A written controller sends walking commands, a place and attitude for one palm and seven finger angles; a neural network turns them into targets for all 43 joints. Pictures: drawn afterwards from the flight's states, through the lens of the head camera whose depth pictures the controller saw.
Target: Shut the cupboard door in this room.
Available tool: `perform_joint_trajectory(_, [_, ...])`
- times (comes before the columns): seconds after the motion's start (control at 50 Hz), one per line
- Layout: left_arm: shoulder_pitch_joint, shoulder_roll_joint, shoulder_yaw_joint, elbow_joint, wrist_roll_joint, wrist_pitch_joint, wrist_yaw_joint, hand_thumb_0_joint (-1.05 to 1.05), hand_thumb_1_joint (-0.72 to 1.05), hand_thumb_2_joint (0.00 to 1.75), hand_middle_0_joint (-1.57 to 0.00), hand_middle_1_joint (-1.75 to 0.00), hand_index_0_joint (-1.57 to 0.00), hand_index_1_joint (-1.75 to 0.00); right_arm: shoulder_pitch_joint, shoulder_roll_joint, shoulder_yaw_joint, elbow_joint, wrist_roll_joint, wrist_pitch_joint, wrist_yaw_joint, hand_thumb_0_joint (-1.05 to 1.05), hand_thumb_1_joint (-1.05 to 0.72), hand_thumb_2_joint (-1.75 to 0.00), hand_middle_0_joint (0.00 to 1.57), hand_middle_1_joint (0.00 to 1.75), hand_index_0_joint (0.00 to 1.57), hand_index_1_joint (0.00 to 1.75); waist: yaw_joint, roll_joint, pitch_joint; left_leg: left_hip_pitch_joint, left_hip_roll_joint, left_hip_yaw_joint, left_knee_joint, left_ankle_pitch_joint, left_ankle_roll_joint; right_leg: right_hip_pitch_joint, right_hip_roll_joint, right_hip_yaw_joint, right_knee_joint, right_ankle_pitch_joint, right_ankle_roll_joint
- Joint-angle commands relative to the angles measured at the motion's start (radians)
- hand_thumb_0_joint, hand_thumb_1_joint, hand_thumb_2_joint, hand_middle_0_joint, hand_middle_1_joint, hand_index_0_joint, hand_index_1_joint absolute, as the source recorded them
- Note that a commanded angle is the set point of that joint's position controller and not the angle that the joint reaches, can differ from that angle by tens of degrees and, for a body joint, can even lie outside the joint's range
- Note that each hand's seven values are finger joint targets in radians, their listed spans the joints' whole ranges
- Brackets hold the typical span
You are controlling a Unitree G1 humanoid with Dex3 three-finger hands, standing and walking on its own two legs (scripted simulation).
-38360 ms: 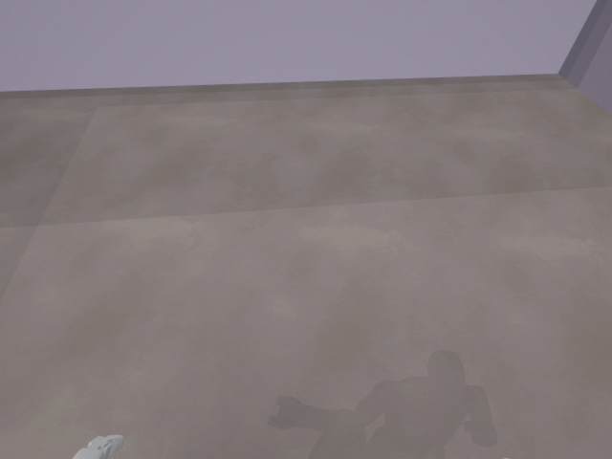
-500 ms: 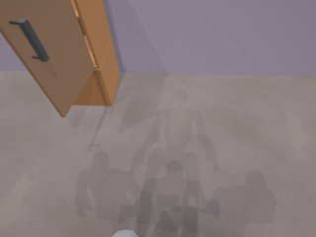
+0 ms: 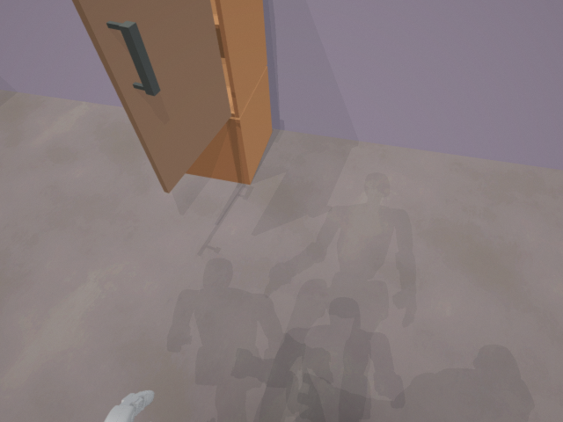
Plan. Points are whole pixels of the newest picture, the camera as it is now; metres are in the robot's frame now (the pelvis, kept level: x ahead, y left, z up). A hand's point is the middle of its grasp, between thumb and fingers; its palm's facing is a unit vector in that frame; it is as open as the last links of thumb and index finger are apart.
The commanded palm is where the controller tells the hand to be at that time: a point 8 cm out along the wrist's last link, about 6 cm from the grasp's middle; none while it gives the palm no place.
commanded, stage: turn to face it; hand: left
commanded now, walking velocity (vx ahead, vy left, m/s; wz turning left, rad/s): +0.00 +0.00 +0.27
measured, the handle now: (133, 59) +0.80 +0.36 +0.08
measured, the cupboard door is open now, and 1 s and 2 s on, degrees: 81 81 81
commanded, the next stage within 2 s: take the last steps up to it in 0.10 s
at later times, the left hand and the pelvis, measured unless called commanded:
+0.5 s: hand out of the picture -0.06 +0.19 -0.16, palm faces +0.28 -0.93 -0.24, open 7.3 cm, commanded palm none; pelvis +0.02 +0.01 +0.01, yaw +10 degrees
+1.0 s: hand (173, 338) +0.27 +0.22 -0.16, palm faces +0.12 -0.97 -0.22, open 7.3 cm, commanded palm none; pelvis +0.19 +0.02 -0.01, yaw +8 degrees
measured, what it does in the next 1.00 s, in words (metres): walks ahead: left foot, then right foot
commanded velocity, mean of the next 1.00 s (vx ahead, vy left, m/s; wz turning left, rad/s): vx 0.25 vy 0.02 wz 0.07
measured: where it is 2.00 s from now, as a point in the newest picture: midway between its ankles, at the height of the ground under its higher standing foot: (283, 362)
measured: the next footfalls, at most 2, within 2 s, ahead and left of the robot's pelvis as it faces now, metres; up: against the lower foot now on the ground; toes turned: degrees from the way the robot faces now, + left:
left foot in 0.52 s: +0.04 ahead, +0.14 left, +0.00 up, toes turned +16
right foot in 1.00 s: +0.36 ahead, -0.06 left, +0.00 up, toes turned +0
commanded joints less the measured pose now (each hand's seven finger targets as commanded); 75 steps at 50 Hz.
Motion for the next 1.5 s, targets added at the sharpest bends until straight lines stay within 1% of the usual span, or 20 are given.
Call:
perform_joint_trajectory(0.0, [0.185, 0.262, 0.053, -0.023, 0.013, -0.046, 0.023, 0.00, 0.90, 0.90, -0.20, -0.30, -0.20, -0.30, -0.034, -0.104, -0.037, -0.107, 0.017, -0.019, -0.013, 0.00, -0.90, -0.90, 0.20, 0.30, 0.20, 0.30, 0.079, -0.299, -0.170, -0.251, -0.019, 0.029, 0.418, -0.350, -0.012, 0.272, -0.464, 0.399, -0.273, 0.532, -0.214])
perform_joint_trajectory(0.02, [0.148, 0.219, 0.050, -0.026, 0.010, -0.045, 0.029, 0.00, 0.90, 0.90, -0.20, -0.30, -0.20, -0.30, -0.022, -0.123, -0.042, -0.090, 0.012, -0.006, -0.015, 0.00, -0.90, -0.90, 0.20, 0.30, 0.20, 0.30, 0.060, -0.199, -0.138, -0.232, 0.018, -0.014, 0.541, -0.298, -0.008, 0.201, -0.438, 0.326, -0.274, 0.500, -0.248])
perform_joint_trajectory(0.14, [0.072, 0.129, 0.031, -0.030, 0.012, -0.052, 0.026, 0.00, 0.90, 0.90, -0.20, -0.30, -0.20, -0.30, 0.019, -0.085, -0.036, -0.001, 0.004, 0.009, 0.006, 0.00, -0.90, -0.90, 0.20, 0.30, 0.20, 0.30, 0.021, -0.214, -0.071, -0.238, 0.055, 0.055, 0.601, -0.081, -0.043, 0.170, -0.253, 0.069, -0.280, 0.386, -0.171])
perform_joint_trajectory(0.36, [0.285, 0.149, 0.044, 0.111, 0.027, -0.075, 0.011, 0.00, 0.90, 0.90, -0.20, -0.30, -0.20, -0.30, -0.130, -0.040, -0.003, -0.018, 0.004, -0.033, 0.022, 0.00, -0.90, -0.90, 0.20, 0.30, 0.20, 0.30, 0.111, -0.203, -0.029, -0.191, 0.090, 0.165, 0.192, -0.153, -0.019, 0.262, -0.333, 0.141, -0.365, 0.087, -0.226])
perform_joint_trajectory(0.46, [0.207, 0.126, 0.035, 0.141, 0.013, -0.067, 0.003, 0.00, 0.90, 0.90, -0.20, -0.30, -0.20, -0.30, 0.054, -0.036, 0.004, 0.053, 0.006, -0.064, 0.012, 0.00, -0.90, -0.90, 0.20, 0.30, 0.20, 0.30, 0.007, -0.113, -0.068, 0.240, 0.044, 0.242, -0.158, 0.029, 0.006, 0.018, -0.228, -0.010, -0.238, -0.049, -0.146])
perform_joint_trajectory(0.48, [0.200, 0.085, 0.023, 0.136, 0.008, -0.063, -0.001, 0.00, 0.90, 0.90, -0.20, -0.30, -0.20, -0.30, 0.138, -0.098, -0.012, 0.077, 0.005, -0.072, 0.001, 0.00, -0.90, -0.90, 0.20, 0.30, 0.20, 0.30, -0.036, 0.038, -0.096, 0.399, 0.144, 0.106, -0.211, -0.036, 0.043, -0.123, -0.164, -0.064, -0.069, -0.084, -0.105])
perform_joint_trajectory(0.5, [0.192, 0.022, 0.007, 0.109, 0.005, -0.064, -0.009, 0.00, 0.90, 0.90, -0.20, -0.30, -0.20, -0.30, 0.232, -0.194, -0.038, 0.096, -0.004, -0.075, -0.007, 0.00, -0.90, -0.90, 0.20, 0.30, 0.20, 0.30, -0.078, 0.300, -0.101, 0.477, 0.384, -0.227, -0.317, -0.133, 0.141, -0.317, -0.043, -0.156, 0.198, -0.245, -0.054])
perform_joint_trajectory(0.54, [0.106, 0.036, 0.008, 0.072, 0.017, -0.064, -0.009, 0.00, 0.90, 0.90, -0.20, -0.30, -0.20, -0.30, 0.236, -0.200, -0.034, 0.097, -0.002, -0.062, -0.017, 0.00, -0.90, -0.90, 0.20, 0.30, 0.20, 0.30, -0.075, 0.177, 0.013, 0.339, 0.457, -0.274, -0.397, -0.209, 0.232, -0.405, -0.078, -0.038, 0.430, -0.257, -0.079])
perform_joint_trajectory(0.6, [0.128, 0.035, 0.011, 0.128, 0.021, -0.054, -0.021, 0.00, 0.90, 0.90, -0.20, -0.30, -0.20, -0.30, 0.130, -0.089, 0.000, 0.081, 0.003, -0.083, -0.027, 0.00, -0.90, -0.90, 0.20, 0.30, 0.20, 0.30, -0.011, 0.114, 0.127, 0.172, 0.349, -0.097, -0.424, -0.056, 0.178, -0.361, -0.105, 0.009, 0.510, -0.058, -0.071])
perform_joint_trajectory(0.66, [0.172, 0.017, 0.011, 0.146, 0.019, -0.048, -0.026, 0.00, 0.90, 0.90, -0.20, -0.30, -0.20, -0.30, 0.159, -0.071, -0.002, 0.095, 0.008, -0.108, -0.030, 0.00, -0.90, -0.90, 0.20, 0.30, 0.20, 0.30, 0.021, 0.060, 0.077, 0.212, 0.307, 0.012, -0.416, 0.156, 0.174, -0.359, -0.094, -0.006, 0.521, 0.041, -0.048])
perform_joint_trajectory(0.8, [0.010, 0.004, 0.011, 0.067, 0.010, -0.042, -0.034, 0.00, 0.90, 0.90, -0.20, -0.30, -0.20, -0.30, 0.233, -0.066, -0.003, 0.141, 0.006, -0.122, -0.037, 0.00, -0.90, -0.90, 0.20, 0.30, 0.20, 0.30, 0.006, 0.085, 0.116, 0.259, 0.314, 0.091, -0.397, 0.370, 0.192, -0.405, -0.102, -0.030, 0.307, 0.127, -0.041])
perform_joint_trajectory(0.9, [-0.003, 0.009, 0.014, 0.050, 0.005, -0.060, -0.037, 0.00, 0.90, 0.90, -0.20, -0.30, -0.20, -0.30, 0.251, -0.098, -0.011, 0.173, -0.002, -0.118, -0.038, 0.00, -0.90, -0.90, 0.20, 0.30, 0.20, 0.30, 0.017, 0.094, 0.052, 0.264, 0.314, 0.134, -0.265, 0.606, 0.164, -0.161, -0.029, -0.086, 0.071, 0.088, -0.091])
perform_joint_trajectory(0.94, [0.178, 0.040, 0.025, 0.106, 0.010, -0.076, -0.031, 0.00, 0.90, 0.90, -0.20, -0.30, -0.20, -0.30, 0.246, -0.109, -0.013, 0.178, 0.004, -0.114, -0.036, 0.00, -0.90, -0.90, 0.20, 0.30, 0.20, 0.30, 0.100, 0.042, -0.045, 0.229, 0.275, 0.168, -0.040, 0.735, 0.126, 0.091, 0.019, -0.111, -0.029, 0.149, -0.110])
perform_joint_trajectory(0.96, [0.320, 0.092, 0.040, 0.149, 0.018, -0.091, -0.025, 0.00, 0.90, 0.90, -0.20, -0.30, -0.20, -0.30, 0.246, -0.095, -0.013, 0.175, 0.012, -0.115, -0.029, 0.00, -0.90, -0.90, 0.20, 0.30, 0.20, 0.30, 0.160, -0.017, -0.132, 0.109, 0.221, 0.198, 0.168, 0.620, 0.087, 0.323, -0.023, -0.051, -0.068, 0.191, -0.133])
perform_joint_trajectory(0.98, [0.436, 0.208, 0.072, 0.178, 0.027, -0.103, -0.009, 0.00, 0.90, 0.90, -0.20, -0.30, -0.20, -0.30, 0.297, -0.029, -0.005, 0.155, 0.026, -0.116, -0.019, 0.00, -0.90, -0.90, 0.20, 0.30, 0.20, 0.30, 0.186, -0.267, -0.264, -0.129, 0.073, 0.241, 0.514, 0.092, 0.039, 0.536, -0.318, 0.351, -0.153, 0.246, -0.232])
perform_joint_trajectory(1.0, [0.442, 0.261, 0.075, 0.191, 0.001, -0.100, -0.006, 0.00, 0.90, 0.90, -0.20, -0.30, -0.20, -0.30, 0.279, -0.025, 0.000, 0.129, 0.029, -0.109, -0.021, 0.00, -0.90, -0.90, 0.20, 0.30, 0.20, 0.30, 0.154, -0.295, -0.301, -0.219, 0.030, 0.137, 0.762, -0.289, 0.038, 0.502, -0.457, 0.582, -0.285, 0.294, -0.305])
perform_joint_trajectory(1.06, [0.166, 0.132, 0.043, 0.123, 0.000, -0.092, 0.005, 0.00, 0.90, 0.90, -0.20, -0.30, -0.20, -0.30, 0.173, 0.003, -0.007, 0.129, 0.013, -0.088, -0.011, 0.00, -0.90, -0.90, 0.20, 0.30, 0.20, 0.30, 0.068, -0.065, -0.044, -0.260, 0.166, 0.068, 0.785, -0.059, 0.044, 0.123, -0.348, 0.346, -0.365, -0.037, -0.237])
perform_joint_trajectory(1.14, [0.124, 0.043, 0.018, 0.127, 0.010, -0.107, 0.005, 0.00, 0.90, 0.90, -0.20, -0.30, -0.20, -0.30, 0.249, 0.039, -0.004, 0.160, -0.006, -0.053, -0.002, 0.00, -0.90, -0.90, 0.20, 0.30, 0.20, 0.30, -0.002, -0.140, -0.036, -0.183, 0.171, 0.112, 0.646, 0.054, 0.009, -0.027, -0.240, 0.102, -0.405, 0.073, -0.177])
perform_joint_trajectory(1.42, [0.288, 0.051, 0.013, 0.214, 0.017, -0.104, 0.018, 0.00, 0.90, 0.90, -0.20, -0.30, -0.20, -0.30, -0.059, 0.044, 0.017, 0.055, 0.005, -0.082, 0.007, 0.00, -0.90, -0.90, 0.20, 0.30, 0.20, 0.30, 0.070, -0.163, -0.007, -0.141, 0.120, 0.187, 0.054, 0.048, -0.012, 0.210, -0.269, 0.047, -0.299, 0.532, -0.215])
perform_joint_trajectory(1.48, [0.276, 0.015, -0.006, 0.214, 0.008, -0.079, 0.034, 0.00, 0.90, 0.90, -0.20, -0.30, -0.20, -0.30, 0.083, -0.011, 0.019, 0.109, 0.002, -0.095, -0.017, 0.00, -0.90, -0.90, 0.20, 0.30, 0.20, 0.30, 0.010, -0.052, -0.123, 0.214, 0.158, 0.157, -0.145, 0.541, 0.007, 0.123, -0.139, -0.042, -0.058, 0.499, -0.110])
